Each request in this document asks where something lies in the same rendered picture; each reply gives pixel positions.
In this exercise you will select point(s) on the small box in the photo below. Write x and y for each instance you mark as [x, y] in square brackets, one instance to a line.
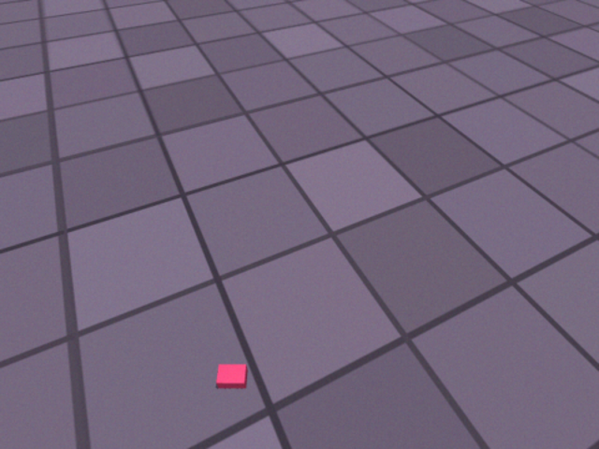
[232, 376]

